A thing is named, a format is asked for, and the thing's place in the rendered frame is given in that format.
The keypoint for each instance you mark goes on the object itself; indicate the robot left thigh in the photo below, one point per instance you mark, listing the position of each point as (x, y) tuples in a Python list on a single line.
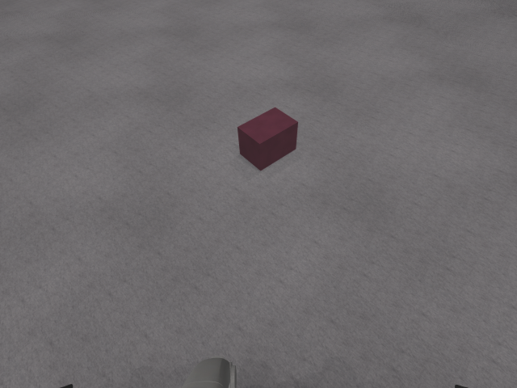
[(212, 373)]

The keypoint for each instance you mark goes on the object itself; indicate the carton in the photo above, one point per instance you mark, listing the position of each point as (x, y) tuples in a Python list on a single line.
[(267, 138)]

